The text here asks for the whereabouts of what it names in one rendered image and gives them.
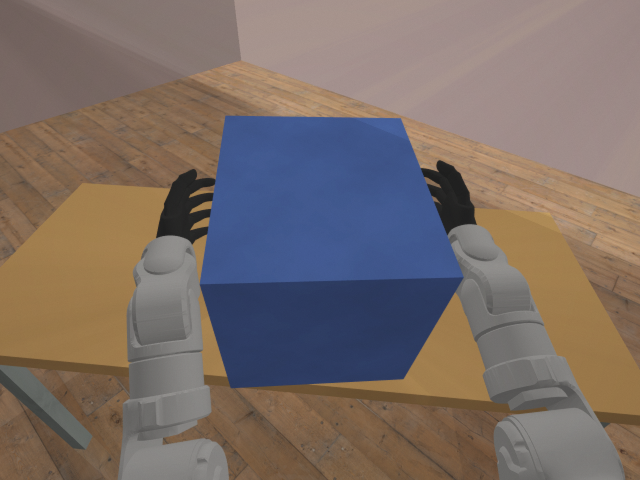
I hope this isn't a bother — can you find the left robot hand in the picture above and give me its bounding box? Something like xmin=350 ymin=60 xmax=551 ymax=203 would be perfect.
xmin=156 ymin=169 xmax=215 ymax=244

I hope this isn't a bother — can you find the right robot forearm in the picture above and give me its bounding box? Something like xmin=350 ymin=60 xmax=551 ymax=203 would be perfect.
xmin=448 ymin=224 xmax=625 ymax=480

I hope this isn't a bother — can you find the right robot upper arm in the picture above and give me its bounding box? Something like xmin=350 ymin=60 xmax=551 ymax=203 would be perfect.
xmin=494 ymin=408 xmax=623 ymax=480

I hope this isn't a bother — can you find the right robot hand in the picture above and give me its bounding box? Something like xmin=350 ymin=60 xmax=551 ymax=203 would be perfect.
xmin=421 ymin=160 xmax=477 ymax=236

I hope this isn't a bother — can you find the carton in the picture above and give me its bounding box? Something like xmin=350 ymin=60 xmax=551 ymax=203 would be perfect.
xmin=200 ymin=116 xmax=464 ymax=388

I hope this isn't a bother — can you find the left robot upper arm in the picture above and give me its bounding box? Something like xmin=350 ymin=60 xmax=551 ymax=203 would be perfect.
xmin=121 ymin=438 xmax=229 ymax=480

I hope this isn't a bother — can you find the table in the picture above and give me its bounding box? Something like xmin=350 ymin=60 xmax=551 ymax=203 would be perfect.
xmin=0 ymin=183 xmax=640 ymax=450

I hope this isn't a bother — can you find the left robot forearm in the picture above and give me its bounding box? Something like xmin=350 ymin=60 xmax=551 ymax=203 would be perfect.
xmin=118 ymin=235 xmax=212 ymax=480

